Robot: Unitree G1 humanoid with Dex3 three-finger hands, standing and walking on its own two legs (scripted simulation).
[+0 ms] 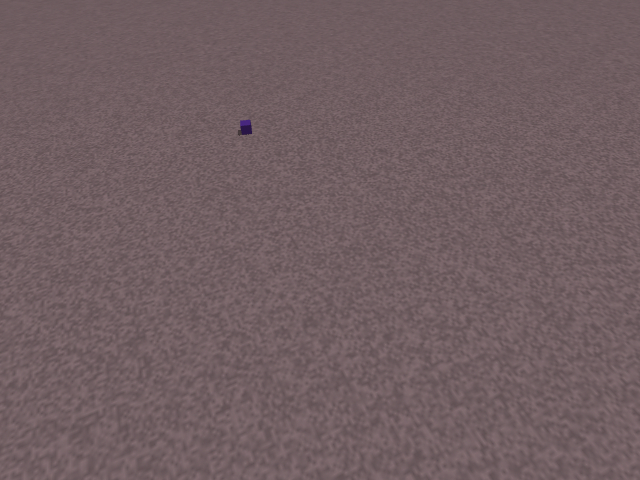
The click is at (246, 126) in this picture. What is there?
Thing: cube
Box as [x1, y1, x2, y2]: [240, 120, 251, 134]
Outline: 240,121 242,134 251,133 250,121
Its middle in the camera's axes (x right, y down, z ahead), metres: -0.43 -0.66 +2.27
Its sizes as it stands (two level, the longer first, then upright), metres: 0.058 0.058 0.058
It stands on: the floor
